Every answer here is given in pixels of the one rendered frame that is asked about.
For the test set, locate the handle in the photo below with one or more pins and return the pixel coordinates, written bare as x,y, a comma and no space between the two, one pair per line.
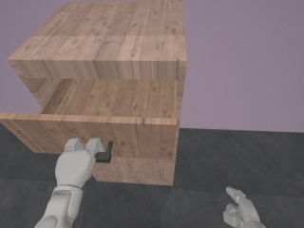
105,157

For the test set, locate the robot left hand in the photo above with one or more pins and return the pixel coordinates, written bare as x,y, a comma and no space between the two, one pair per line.
75,165

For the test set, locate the robot left forearm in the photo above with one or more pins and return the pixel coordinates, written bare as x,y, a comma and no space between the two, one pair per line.
63,207

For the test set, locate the robot right hand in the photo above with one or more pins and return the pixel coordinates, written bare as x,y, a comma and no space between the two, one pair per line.
236,216

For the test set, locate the cabinet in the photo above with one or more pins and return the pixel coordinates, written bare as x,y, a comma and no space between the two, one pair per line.
111,40

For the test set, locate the drawer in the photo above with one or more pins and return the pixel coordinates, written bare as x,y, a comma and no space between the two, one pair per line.
138,116

